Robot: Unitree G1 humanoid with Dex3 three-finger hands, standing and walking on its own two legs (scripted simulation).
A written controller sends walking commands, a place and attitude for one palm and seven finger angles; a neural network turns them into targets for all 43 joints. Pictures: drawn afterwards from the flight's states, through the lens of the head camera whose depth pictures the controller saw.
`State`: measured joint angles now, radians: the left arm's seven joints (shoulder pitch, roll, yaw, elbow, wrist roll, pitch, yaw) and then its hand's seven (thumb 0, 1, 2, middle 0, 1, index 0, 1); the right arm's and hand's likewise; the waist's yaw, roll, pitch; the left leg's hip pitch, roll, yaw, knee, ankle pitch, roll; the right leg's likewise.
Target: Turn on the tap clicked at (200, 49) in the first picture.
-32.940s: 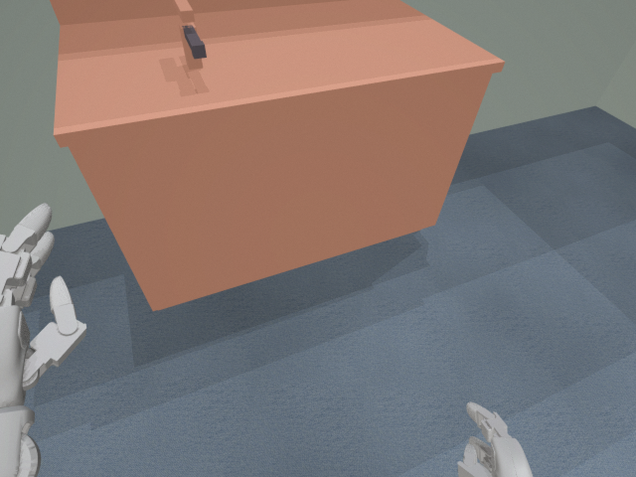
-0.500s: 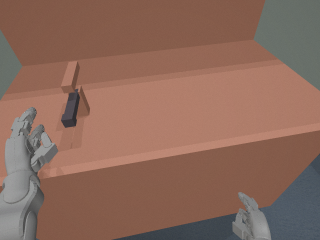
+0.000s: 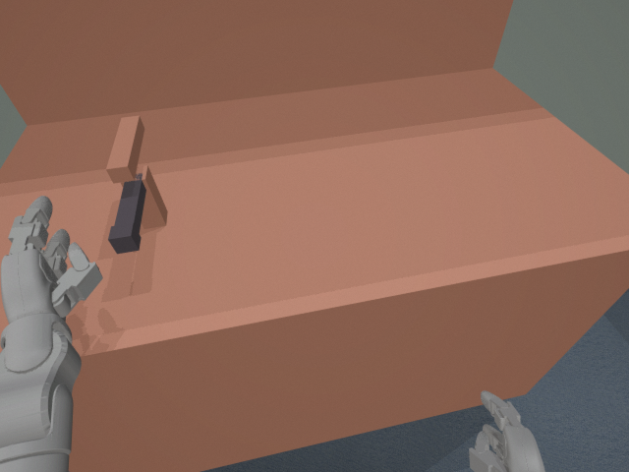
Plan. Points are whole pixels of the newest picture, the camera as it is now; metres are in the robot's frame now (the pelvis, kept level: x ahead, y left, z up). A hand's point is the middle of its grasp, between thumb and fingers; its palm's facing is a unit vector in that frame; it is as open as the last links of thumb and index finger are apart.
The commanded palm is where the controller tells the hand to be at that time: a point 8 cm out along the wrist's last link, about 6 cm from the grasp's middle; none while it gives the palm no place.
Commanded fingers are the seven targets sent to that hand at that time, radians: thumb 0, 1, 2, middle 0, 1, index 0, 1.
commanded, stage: reach beside the lever's end, fingers flat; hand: left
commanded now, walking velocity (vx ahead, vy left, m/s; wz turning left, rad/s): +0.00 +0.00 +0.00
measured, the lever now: (125, 238) +0.35 +0.29 +0.12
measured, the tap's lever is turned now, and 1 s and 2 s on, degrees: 0 0 11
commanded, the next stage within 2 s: push the lever round in 0.86 s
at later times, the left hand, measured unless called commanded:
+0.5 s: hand (105, 257) +0.32 +0.30 +0.13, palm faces +0.51 -0.85 -0.11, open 7.8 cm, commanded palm +0.27 +0.34 +0.12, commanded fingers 0.00 0.90 0.90 -0.15 -0.15 -0.15 -0.15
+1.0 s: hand (110, 257) +0.32 +0.30 +0.12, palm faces +0.50 -0.86 -0.09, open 7.9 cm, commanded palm +0.28 +0.34 +0.12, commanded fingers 0.00 0.90 0.90 -0.15 -0.15 -0.15 -0.15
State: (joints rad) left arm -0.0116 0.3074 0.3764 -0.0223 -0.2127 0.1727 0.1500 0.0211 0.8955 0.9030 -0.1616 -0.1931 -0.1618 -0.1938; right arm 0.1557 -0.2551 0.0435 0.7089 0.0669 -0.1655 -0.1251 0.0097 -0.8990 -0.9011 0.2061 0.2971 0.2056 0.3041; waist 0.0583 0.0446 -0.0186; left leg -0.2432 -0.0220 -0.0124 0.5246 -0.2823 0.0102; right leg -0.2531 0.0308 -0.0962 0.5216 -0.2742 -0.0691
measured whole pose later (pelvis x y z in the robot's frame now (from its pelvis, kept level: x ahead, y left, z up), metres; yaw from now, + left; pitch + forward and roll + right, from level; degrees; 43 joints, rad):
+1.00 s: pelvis +0.00 +0.01 +0.00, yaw -1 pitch +3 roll +0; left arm -0.17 0.33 0.41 0.29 -0.20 0.03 0.08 0.02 0.90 0.90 -0.15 -0.15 -0.15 -0.15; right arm 0.19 -0.26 0.03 0.70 0.07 -0.15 -0.11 0.01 -0.90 -0.90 0.21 0.30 0.21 0.30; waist 0.03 0.04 -0.03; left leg -0.32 -0.02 0.00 0.55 -0.29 0.02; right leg -0.33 0.03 -0.09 0.54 -0.27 -0.06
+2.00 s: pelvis -0.01 +0.00 +0.00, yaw +0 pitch +2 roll +0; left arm -0.19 0.22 0.29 0.21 -0.14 0.06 0.29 0.02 0.92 0.92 -0.15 -0.15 -0.15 -0.15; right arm 0.17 -0.25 0.03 0.72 0.05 -0.11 -0.10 0.01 -0.90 -0.90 0.21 0.30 0.21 0.30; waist 0.03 0.04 -0.03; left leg -0.31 -0.02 -0.01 0.55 -0.28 0.02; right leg -0.32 0.03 -0.09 0.54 -0.26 -0.06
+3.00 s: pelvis -0.01 +0.00 +0.00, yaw +0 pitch +3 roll +0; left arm -0.38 0.05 0.20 0.31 -0.02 0.17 0.69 0.01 0.91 0.91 -0.15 -0.15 -0.15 -0.15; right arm 0.12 -0.21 0.01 0.74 0.00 -0.01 -0.06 0.01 -0.90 -0.90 0.21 0.30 0.21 0.30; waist 0.02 0.03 -0.06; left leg -0.31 -0.02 -0.01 0.54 -0.27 0.01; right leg -0.32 0.03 -0.09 0.53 -0.26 -0.07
